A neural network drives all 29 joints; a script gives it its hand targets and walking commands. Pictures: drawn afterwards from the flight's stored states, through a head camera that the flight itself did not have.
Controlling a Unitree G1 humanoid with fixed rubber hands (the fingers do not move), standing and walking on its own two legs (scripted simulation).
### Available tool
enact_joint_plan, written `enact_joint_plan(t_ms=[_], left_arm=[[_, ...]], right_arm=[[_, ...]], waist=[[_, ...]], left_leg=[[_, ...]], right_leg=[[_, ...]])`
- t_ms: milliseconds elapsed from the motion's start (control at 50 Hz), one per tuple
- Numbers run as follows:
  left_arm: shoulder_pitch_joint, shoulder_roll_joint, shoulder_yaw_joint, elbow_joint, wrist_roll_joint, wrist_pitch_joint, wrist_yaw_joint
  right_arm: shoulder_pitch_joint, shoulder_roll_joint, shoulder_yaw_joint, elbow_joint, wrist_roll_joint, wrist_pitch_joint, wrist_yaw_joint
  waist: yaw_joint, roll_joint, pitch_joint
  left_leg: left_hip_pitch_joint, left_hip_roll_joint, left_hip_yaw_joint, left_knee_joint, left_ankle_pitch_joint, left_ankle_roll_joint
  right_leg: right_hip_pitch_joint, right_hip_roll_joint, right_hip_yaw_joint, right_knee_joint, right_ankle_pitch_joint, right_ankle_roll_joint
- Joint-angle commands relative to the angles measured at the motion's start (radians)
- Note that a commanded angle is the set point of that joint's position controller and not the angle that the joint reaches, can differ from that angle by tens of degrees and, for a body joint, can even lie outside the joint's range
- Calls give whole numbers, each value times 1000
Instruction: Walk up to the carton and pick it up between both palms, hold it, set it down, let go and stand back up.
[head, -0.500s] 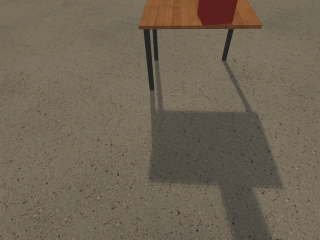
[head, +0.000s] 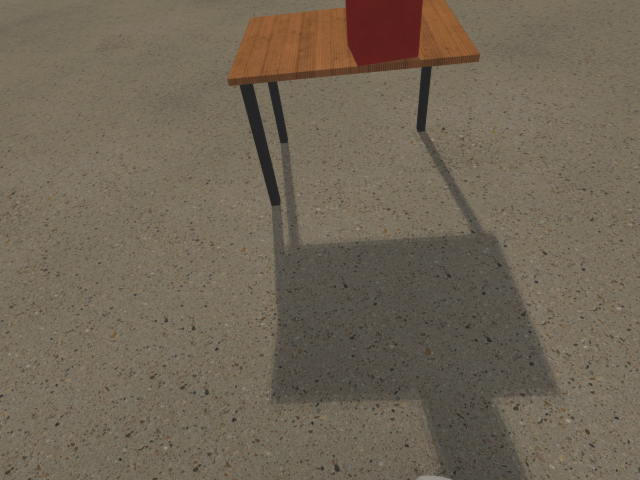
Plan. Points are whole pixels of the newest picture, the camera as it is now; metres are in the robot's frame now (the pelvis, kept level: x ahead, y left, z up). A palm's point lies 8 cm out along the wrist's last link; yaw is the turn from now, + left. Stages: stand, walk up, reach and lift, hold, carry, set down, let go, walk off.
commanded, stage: walk up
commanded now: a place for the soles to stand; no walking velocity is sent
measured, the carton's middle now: (381, 12) +1.48 -0.23 +0.02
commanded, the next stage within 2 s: none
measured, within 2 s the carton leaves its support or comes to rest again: neither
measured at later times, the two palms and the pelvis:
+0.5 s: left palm out of the picture +0.10 +0.22 -0.11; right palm (465, 282) +0.44 -0.22 -0.09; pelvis +0.25 -0.01 +0.00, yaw +1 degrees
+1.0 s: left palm (251, 219) +0.63 +0.17 -0.08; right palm (529, 264) +0.48 -0.35 -0.11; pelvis +0.50 -0.08 +0.01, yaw -2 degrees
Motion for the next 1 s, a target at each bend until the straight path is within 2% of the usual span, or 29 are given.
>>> enact_joint_plan(t_ms=[0,20,60,80,100,160,240,340,400,420,440,460,480,500,520,540,580,620,660,700,760,800,860,880,900,920,940,960,980], left_arm=[[363,266,46,40,-13,15,40],[216,266,38,7,-44,14,43],[123,200,8,-7,-36,-1,42],[105,151,-16,-8,-24,-10,36],[99,145,-19,-2,-14,-16,32],[162,143,-25,20,-8,-30,26],[293,135,-25,38,-4,-38,28],[354,137,-31,24,-7,-35,19],[354,144,-38,6,-3,-17,20],[338,141,-43,-4,-5,-10,19],[314,148,-45,-20,-12,-4,19],[316,138,-51,-44,-20,0,18],[365,81,-68,-94,-28,3,17],[388,117,-55,-119,-35,16,16],[281,189,-34,-163,-20,22,11],[213,151,-39,-185,-13,20,10],[211,91,-52,-180,-7,13,-1],[245,72,-53,-171,-11,14,-22],[198,68,-49,-193,-10,17,-36],[108,52,-53,-225,-10,18,-47],[4,53,-52,-247,-13,10,-59],[-33,76,-42,-248,-12,7,-61],[-23,108,-25,-236,-4,-6,-51],[29,132,-12,-218,1,-14,-41],[133,187,9,-197,8,-23,-27],[245,286,35,-196,12,-23,-12],[267,348,53,-198,-2,-4,5],[212,321,42,-207,-27,9,16],[154,281,21,-224,-38,14,19]], right_arm=[[-119,-18,10,-227,18,-13,22],[-180,-46,7,-248,7,-1,21],[-138,-90,-4,-221,11,5,34],[-82,-65,4,-196,5,1,42],[-53,-56,-5,-191,4,1,51],[-120,-55,-2,-235,10,11,61],[-324,-43,4,-330,35,-2,67],[-435,-9,13,-404,35,-23,68],[-402,-14,8,-417,23,-29,58],[-348,-21,3,-412,19,-33,50],[-221,-52,-15,-387,4,-42,37],[-60,-104,-34,-360,-18,-54,22],[62,-206,-60,-369,-37,-58,5],[78,-265,-71,-383,-13,-41,-8],[47,-254,-66,-377,32,-34,-17],[-12,-224,-53,-385,38,-36,-18],[-73,-177,-29,-377,35,-56,-13],[-115,-137,-10,-369,22,-76,2],[-96,-140,-7,-364,14,-88,5],[-84,-151,-8,-369,9,-90,7],[-54,-172,-11,-373,17,-88,16],[-21,-198,-16,-372,22,-85,21],[3,-213,-17,-375,30,-67,22],[19,-198,-11,-376,27,-57,25],[37,-168,6,-392,26,-48,30],[75,-103,31,-425,28,-46,34],[70,-130,18,-456,53,-31,27],[-18,-163,13,-472,33,-21,24],[-53,-171,10,-476,29,-19,28]], waist=[[130,-412,77],[77,-288,213],[32,-164,257],[5,-126,211],[6,-129,159],[24,-163,144],[89,-89,163],[119,-125,149],[101,-144,134],[70,-143,108],[-4,-87,45],[-75,-34,-85],[-111,105,-250],[-112,116,-270],[-98,-8,-191],[-84,-39,-70],[-21,-22,28],[36,10,39],[36,28,34],[22,44,56],[4,82,79],[-6,86,70],[15,29,70],[50,-38,31],[101,-118,-45],[146,-323,-164],[161,-347,-144],[161,-223,-54],[136,-145,35]], left_leg=[[-675,-124,-43,534,-41,1],[-701,-51,-96,589,48,-3],[-617,5,-47,558,213,-26],[-557,18,-42,497,277,-29],[-487,11,-23,450,317,-45],[-460,-4,25,283,380,-65],[-564,-21,34,45,484,-55],[-436,-70,82,-147,512,-28],[-320,-111,108,-203,453,-10],[-232,-129,117,-227,446,0],[-52,-148,125,-265,454,21],[203,-101,53,-227,444,64],[397,196,-364,-248,193,154],[449,352,-733,-447,58,284],[337,364,-733,-511,-6,277],[245,324,-584,-508,117,255],[45,235,-323,-482,452,218],[-105,157,-154,-487,535,188],[-115,139,-86,-497,585,187],[-134,120,-23,-515,524,177],[-158,94,7,-522,422,143],[-145,117,-15,-521,341,127],[-125,114,13,-398,308,96],[-148,89,50,-253,340,77],[-246,39,84,-27,337,48],[-401,-56,127,288,125,-6],[-534,-135,70,458,-2,-31],[-587,-81,-18,544,36,-30],[-574,-58,-25,579,108,-36]], right_leg=[[307,-340,912,-690,-802,-151],[128,-409,974,-783,-936,-175],[42,-326,706,-661,-680,-169],[60,-236,494,-578,-450,-138],[25,-204,410,-564,-347,-133],[35,-170,325,-594,-314,-182],[248,-168,279,-578,-116,-172],[313,-164,157,-490,222,-173],[325,-176,131,-396,335,-161],[308,-172,114,-322,387,-156],[245,-147,73,-143,460,-143],[104,-91,42,85,352,-123],[-85,-11,14,388,25,-82],[-262,94,68,550,-266,-30],[-293,29,145,621,-219,-27],[-340,11,144,658,-178,-21],[-264,-44,163,554,-90,-9],[-154,-51,149,463,-49,-2],[-158,-46,110,372,3,10],[-162,-49,85,230,76,14],[-75,-34,53,3,198,7],[3,-17,38,-75,227,-7],[113,20,12,-165,210,-29],[218,40,22,-187,166,-44],[394,19,91,-195,98,-81],[550,-202,424,-259,-70,-159],[531,-328,747,-448,-233,-272],[444,-353,792,-511,-305,-286],[338,-328,682,-493,-186,-283]])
